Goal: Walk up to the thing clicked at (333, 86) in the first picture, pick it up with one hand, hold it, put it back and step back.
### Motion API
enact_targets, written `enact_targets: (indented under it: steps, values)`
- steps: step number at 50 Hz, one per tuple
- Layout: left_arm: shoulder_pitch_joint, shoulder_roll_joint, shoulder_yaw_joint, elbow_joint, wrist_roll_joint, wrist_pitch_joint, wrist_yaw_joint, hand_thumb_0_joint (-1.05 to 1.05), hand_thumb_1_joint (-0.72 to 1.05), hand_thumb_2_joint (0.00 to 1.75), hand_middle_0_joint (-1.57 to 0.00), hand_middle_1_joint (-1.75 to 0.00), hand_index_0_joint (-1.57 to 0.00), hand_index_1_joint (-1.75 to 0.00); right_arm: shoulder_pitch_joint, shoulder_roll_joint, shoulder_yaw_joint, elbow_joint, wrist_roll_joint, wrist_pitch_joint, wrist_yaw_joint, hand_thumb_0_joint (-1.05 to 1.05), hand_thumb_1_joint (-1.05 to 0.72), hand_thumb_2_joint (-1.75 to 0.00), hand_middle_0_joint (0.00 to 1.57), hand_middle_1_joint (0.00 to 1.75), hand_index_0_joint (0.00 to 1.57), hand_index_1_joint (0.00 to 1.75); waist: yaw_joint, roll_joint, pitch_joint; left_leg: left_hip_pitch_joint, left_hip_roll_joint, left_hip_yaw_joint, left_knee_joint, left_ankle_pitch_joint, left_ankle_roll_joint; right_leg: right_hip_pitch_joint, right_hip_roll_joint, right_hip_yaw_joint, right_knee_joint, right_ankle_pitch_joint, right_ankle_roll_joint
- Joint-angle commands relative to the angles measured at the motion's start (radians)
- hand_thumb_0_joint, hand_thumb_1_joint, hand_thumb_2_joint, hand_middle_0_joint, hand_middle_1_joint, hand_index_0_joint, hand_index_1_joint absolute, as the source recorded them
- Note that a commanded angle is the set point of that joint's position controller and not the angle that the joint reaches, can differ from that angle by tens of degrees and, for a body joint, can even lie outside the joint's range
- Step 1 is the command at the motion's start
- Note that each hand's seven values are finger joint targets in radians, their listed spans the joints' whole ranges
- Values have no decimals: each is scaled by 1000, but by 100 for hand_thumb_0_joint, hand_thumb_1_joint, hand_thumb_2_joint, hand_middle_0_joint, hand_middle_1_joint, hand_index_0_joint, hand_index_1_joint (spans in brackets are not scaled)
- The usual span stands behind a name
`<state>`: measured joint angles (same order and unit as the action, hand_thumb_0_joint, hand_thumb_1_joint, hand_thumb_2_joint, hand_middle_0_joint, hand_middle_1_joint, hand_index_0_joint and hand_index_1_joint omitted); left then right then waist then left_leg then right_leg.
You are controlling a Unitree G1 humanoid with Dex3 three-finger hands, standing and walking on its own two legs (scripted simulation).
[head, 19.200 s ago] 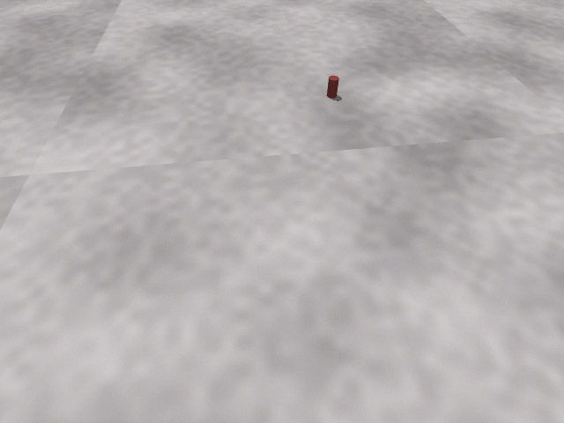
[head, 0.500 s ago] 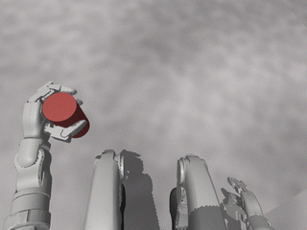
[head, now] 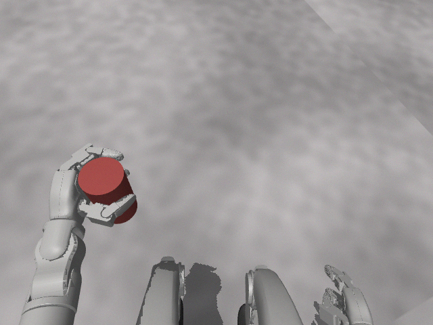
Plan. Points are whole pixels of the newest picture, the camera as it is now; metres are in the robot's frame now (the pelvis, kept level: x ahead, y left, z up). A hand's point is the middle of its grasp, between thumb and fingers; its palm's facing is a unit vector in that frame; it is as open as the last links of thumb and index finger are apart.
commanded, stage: lift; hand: left
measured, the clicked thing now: (111, 193) +0.35 +0.21 +0.00
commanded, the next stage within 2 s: hold in 1.08 s
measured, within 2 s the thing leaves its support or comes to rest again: neither
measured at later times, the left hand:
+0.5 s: hand (95, 166) +0.34 +0.20 +0.10, palm faces +0.07 -1.00 -0.03, open 9.5 cm
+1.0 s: hand (103, 142) +0.36 +0.18 +0.15, palm faces +0.06 -1.00 -0.01, open 9.5 cm
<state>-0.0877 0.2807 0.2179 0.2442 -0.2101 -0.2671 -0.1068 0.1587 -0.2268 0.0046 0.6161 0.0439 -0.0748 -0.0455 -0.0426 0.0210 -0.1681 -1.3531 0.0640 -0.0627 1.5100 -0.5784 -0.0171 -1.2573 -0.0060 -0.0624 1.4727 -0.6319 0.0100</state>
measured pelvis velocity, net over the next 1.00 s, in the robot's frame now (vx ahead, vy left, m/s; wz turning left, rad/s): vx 0.04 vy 0.00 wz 0.03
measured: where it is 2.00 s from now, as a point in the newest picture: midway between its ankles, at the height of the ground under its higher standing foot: outside the picture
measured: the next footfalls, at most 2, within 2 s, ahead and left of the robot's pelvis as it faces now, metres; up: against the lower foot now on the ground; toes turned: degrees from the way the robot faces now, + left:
none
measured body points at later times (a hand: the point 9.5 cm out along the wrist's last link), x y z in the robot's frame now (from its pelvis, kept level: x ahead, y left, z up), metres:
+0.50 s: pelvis +0.02 +0.01 +0.08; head +0.10 +0.03 +0.52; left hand +0.33 +0.25 +0.11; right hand +0.16 -0.23 -0.03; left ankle +0.06 +0.13 -0.57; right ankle +0.04 -0.13 -0.57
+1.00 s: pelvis +0.04 +0.00 +0.11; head +0.10 +0.01 +0.56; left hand +0.35 +0.23 +0.15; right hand +0.17 -0.25 +0.01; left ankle +0.06 +0.13 -0.57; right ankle +0.04 -0.13 -0.57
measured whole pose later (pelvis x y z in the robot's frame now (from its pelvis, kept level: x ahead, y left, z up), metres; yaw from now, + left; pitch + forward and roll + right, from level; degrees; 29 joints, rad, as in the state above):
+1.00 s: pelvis +0.04 +0.00 +0.11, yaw +1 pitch +10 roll -2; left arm -0.11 0.22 0.16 0.42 -0.19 -0.33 -0.13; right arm 0.23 -0.22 0.02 0.66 0.01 -0.06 -0.06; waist -0.04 0.00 -0.05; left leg -0.71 0.06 -0.01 0.96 -0.43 -0.02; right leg -0.64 -0.01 -0.04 0.93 -0.47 0.01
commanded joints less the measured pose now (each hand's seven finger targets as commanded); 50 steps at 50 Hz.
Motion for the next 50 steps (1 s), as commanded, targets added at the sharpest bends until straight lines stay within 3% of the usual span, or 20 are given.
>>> enact_targets:
  steps: [1, 2, 8, 10, 11, 14, 15, 17, 26, 27, 31, 39, 42, 47, 50]
  values:
    - [-267, 158, 52, -268, -19, -112, -7, 0, 24, 123, -123, -135, -125, -134, 54, -148, -60, -95, -5, -44, -12, 0, -89, -89, 20, 30, 20, 30, -6, 118, -412, 498, -32, -4, -277, 225, 21, 231, 24, 19, -268, 293, -31]
    - [-250, 155, 56, -284, -26, -114, -7, 0, 23, 122, -124, -135, -126, -135, 53, -148, -59, -106, -4, -46, -10, 0, -89, -89, 20, 30, 20, 30, 14, 115, -405, 520, -33, -4, -300, 239, 18, 261, 24, 17, -284, 302, -32]
    - [-270, 158, 59, -243, -22, -124, -7, 0, 22, 121, -123, -134, -125, -134, 68, -144, -55, -93, -8, -47, -7, 0, -89, -89, 20, 30, 20, 30, 12, 111, -377, 615, -30, -5, -381, 287, 13, 334, 22, 11, -357, 335, -32]
    - [-291, 134, 31, -265, -23, -134, -11, 0, 19, 120, -123, -134, -125, -133, 67, -142, -51, -98, -12, -47, -6, 0, -90, -89, 20, 30, 20, 30, 9, 125, -364, 649, -32, -2, -411, 296, 10, 359, 23, 8, -380, 345, -33]
    - [-260, 141, 46, -240, -21, -131, -10, 0, 20, 120, -123, -134, -125, -133, 76, -145, -54, -94, -14, -47, -7, 0, -90, -90, 20, 30, 20, 30, 11, 114, -377, 673, -30, -5, -421, 317, 10, 377, 21, 7, -391, 360, -32]
    - [-297, 128, 17, -234, -17, -143, -17, 0, 21, 122, -125, -136, -127, -136, 67, -146, -51, -93, -15, -47, -6, 0, -90, -90, 20, 30, 20, 30, 1, 96, -336, 684, -30, -5, -458, 281, 11, 401, 23, 5, -425, 340, -30]
    - [-287, 140, 38, -226, -17, -144, -13, 0, 19, 122, -126, -137, -128, -137, 65, -140, -49, -97, -15, -48, -7, 0, -90, -90, 20, 30, 20, 30, 16, 101, -335, 682, -33, 2, -468, 276, 12, 419, 21, 8, -437, 337, -30]
    - [-287, 109, 8, -218, -18, -144, -15, 0, 20, 123, -126, -137, -127, -137, 73, -142, -49, -97, -18, -50, -7, 0, -90, -90, 20, 30, 20, 30, 3, 94, -333, 721, -30, -3, -493, 285, 9, 430, 22, 3, -453, 342, -30]
    - [-314, 126, 28, -213, -19, -161, -7, 0, 24, 125, -123, -137, -125, -137, 60, -133, -43, -95, -21, -47, -15, 0, -90, -90, 20, 30, 20, 30, 17, 84, -292, 784, -36, 13, -585, 246, 9, 527, 20, 9, -547, 317, -27]
    - [-308, 108, 6, -202, -17, -161, -8, 0, 24, 124, -123, -137, -124, -136, 62, -132, -41, -95, -21, -45, -16, 0, -90, -90, 20, 30, 20, 30, 12, 80, -285, 799, -35, 19, -588, 266, 8, 542, 21, 11, -556, 334, -27]
    - [-330, 106, 2, -193, -20, -161, -15, 0, 25, 125, -122, -136, -123, -136, 73, -130, -40, -84, -23, -43, -22, 0, -90, -90, 20, 30, 20, 30, 3, 68, -278, 828, -35, 31, -597, 340, 12, 591, 21, 18, -588, 409, -23]
    - [-325, 99, 8, -139, -17, -164, -23, 0, 24, 125, -120, -135, -122, -135, 70, -128, -42, -78, -28, -36, -23, 0, -89, -90, 20, 30, 20, 30, 4, 41, -250, 863, -39, 48, -632, 379, 17, 674, 17, 28, -642, 462, -17]
    - [-330, 108, 24, -141, -18, -169, -24, 0, 25, 124, -120, -134, -121, -134, 60, -122, -38, -81, -30, -30, -23, 0, -89, -90, 20, 30, 20, 30, 19, 40, -241, 858, -44, 58, -643, 389, 20, 716, 14, 35, -660, 483, -14]
    - [-354, 93, 11, -143, -15, -173, -23, 0, 26, 126, -120, -136, -122, -135, 66, -124, -41, -73, -33, -25, -24, 0, -89, -90, 20, 30, 20, 30, 7, 55, -233, 897, -43, 58, -668, 398, 16, 721, 16, 33, -675, 487, -15]
    - [-354, 91, 10, -141, -17, -174, -29, 0, 30, 126, -121, -135, -122, -135, 74, -124, -42, -69, -35, -21, -24, 0, -89, -90, 20, 30, 20, 30, 8, 47, -263, 932, -41, 59, -665, 465, 20, 747, 16, 35, -684, 548, -12]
